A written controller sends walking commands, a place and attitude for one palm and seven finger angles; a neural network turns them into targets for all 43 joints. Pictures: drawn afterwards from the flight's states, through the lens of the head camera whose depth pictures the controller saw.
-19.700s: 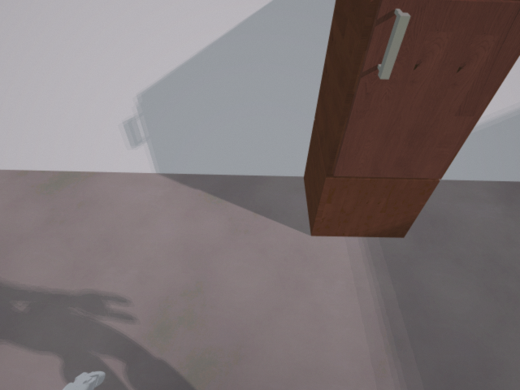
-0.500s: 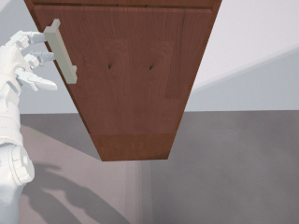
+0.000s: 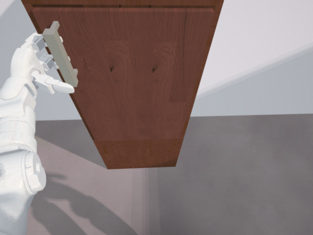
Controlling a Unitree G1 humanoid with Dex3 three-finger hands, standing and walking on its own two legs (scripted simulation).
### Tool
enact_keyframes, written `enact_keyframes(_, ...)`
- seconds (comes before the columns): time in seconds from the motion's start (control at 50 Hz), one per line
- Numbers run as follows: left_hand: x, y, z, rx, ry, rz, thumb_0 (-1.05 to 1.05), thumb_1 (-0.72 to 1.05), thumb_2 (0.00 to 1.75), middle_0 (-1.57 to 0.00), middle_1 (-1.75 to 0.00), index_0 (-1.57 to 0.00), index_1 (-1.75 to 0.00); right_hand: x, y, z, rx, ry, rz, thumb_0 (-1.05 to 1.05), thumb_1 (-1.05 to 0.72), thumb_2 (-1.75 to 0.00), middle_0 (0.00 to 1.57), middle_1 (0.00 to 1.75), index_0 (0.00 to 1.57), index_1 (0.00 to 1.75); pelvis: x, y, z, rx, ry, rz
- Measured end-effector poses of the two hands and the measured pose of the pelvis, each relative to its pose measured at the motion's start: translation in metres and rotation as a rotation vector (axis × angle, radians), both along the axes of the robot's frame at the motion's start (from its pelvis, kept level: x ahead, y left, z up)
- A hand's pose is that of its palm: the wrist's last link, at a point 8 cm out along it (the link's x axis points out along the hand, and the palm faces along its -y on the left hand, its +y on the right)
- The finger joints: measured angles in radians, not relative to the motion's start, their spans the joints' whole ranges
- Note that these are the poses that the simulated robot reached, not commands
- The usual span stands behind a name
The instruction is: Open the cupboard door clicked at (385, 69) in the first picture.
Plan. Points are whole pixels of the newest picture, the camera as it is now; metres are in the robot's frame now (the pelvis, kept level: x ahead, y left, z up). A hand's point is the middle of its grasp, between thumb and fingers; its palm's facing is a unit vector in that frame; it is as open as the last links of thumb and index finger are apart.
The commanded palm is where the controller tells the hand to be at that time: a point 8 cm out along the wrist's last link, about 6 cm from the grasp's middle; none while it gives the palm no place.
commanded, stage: slide the fingers in behind the handle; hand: left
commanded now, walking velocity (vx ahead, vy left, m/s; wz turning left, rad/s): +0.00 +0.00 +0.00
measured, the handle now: (64, 56) +0.52 +0.22 +0.16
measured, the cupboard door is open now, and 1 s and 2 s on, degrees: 0 0 9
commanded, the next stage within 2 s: close the thumb around the handle in 0.72 s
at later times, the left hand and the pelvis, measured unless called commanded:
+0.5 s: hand (70, 67) +0.48 +0.20 +0.17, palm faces +0.02 -1.00 -0.02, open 13.9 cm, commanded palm +0.45 +0.25 +0.16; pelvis +0.00 +0.00 +0.00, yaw +0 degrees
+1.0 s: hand (68, 66) +0.48 +0.20 +0.17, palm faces +0.01 -1.00 -0.01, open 13.0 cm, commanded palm +0.46 +0.26 +0.16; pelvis +0.00 +0.00 +0.00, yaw +0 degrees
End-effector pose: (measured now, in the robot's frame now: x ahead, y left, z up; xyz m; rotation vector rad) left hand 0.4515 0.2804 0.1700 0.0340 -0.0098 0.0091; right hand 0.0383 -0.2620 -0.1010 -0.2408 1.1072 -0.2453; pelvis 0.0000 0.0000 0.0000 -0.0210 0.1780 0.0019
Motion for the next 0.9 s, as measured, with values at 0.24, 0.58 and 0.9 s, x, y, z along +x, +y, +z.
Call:
enact_keyframes(0.24,0.001,-0.021,0.0,-0.003,0.004,0.008,-0.01,-0.5,0.3,-0.32,-1.21,-0.31,-1.21,-0.003,0.0,-0.002,0.016,-0.016,-0.007,0.01,-0.91,-0.9,0.21,0.3,0.2,0.3,-0.002,-0.001,0.0,0.005,-0.01,-0.004)
enact_keyframes(0.58,0.002,-0.028,-0.003,-0.01,0.006,0.007,-0.01,-0.5,0.3,-0.32,-1.21,-0.31,-1.22,-0.008,-0.001,-0.001,0.012,-0.02,-0.016,0.01,-0.91,-0.9,0.21,0.3,0.2,0.3,-0.004,-0.003,0.001,0.007,-0.017,-0.008)
enact_keyframes(0.9,0.003,-0.025,-0.004,-0.02,0.005,0.001,-0.01,-0.49,0.31,-0.33,-1.21,-0.32,-1.22,-0.009,0.0,-0.001,0.004,-0.013,-0.014,0.01,-0.91,-0.9,0.21,0.3,0.2,0.3,-0.003,0.0,0.001,0.005,-0.011,-0.006)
